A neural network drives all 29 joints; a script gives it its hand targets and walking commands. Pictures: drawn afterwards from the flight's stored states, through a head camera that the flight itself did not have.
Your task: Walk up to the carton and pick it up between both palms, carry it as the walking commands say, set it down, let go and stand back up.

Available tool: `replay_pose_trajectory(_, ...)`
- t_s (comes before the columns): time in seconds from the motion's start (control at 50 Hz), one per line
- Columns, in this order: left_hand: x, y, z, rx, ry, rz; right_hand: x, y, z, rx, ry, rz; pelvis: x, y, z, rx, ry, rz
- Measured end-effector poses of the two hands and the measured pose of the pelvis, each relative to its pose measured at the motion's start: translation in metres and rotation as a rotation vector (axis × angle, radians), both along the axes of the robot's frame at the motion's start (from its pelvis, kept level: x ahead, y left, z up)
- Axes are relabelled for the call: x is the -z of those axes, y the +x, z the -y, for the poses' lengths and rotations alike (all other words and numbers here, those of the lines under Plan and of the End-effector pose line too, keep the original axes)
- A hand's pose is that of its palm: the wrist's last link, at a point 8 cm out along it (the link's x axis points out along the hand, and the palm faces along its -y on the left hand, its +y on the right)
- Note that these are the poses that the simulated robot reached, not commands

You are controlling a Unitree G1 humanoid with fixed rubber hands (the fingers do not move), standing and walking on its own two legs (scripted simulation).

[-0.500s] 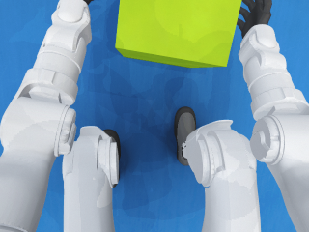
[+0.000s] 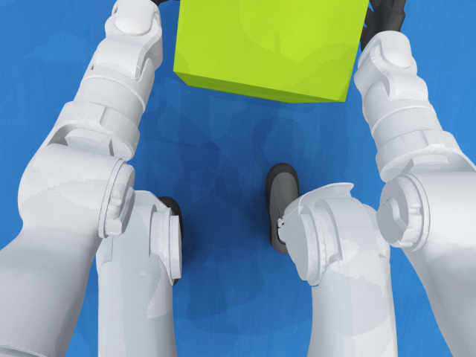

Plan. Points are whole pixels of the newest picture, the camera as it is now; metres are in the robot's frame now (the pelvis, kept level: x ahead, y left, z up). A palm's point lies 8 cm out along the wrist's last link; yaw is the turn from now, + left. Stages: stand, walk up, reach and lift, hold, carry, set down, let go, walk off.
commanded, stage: reach and lift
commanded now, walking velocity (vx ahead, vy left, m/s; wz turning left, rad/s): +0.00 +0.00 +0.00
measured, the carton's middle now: (259, 24) +0.54 -0.07 -0.26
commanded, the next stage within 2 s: none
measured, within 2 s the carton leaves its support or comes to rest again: leaves its support in 0.46 s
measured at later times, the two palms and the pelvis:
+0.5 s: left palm out of the picture +0.55 +0.10 -0.18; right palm (378, 27) +0.51 -0.20 -0.16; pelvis +0.01 +0.01 -0.01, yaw +1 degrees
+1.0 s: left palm out of the picture +0.56 +0.10 -0.11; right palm (394, 24) +0.50 -0.20 -0.12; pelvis +0.00 +0.00 +0.01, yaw +3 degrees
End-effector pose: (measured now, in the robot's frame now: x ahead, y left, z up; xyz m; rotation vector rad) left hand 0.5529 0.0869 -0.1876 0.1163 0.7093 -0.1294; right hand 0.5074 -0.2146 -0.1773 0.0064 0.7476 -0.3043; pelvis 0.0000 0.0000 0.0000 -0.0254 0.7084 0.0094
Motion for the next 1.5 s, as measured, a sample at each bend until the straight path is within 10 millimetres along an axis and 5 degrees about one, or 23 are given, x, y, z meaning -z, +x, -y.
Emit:
replay_pose_trajectory(0.58,-0.007,-0.003,-0.012,-0.025,0.016,-0.053,-0.016,-0.001,-0.013,-0.031,0.019,-0.057,0.008,0.011,-0.011,-0.040,-0.015,-0.034)
replay_pose_trajectory(0.92,-0.069,0.008,-0.008,-0.042,0.029,0.002,-0.051,-0.004,-0.015,0.031,0.039,0.005,-0.006,0.003,0.000,-0.050,0.003,-0.058)
replay_pose_trajectory(1.5,-0.135,-0.005,-0.010,-0.069,-0.017,0.006,-0.124,-0.018,-0.018,0.056,0.036,0.020,-0.055,0.011,0.001,-0.049,0.005,-0.123)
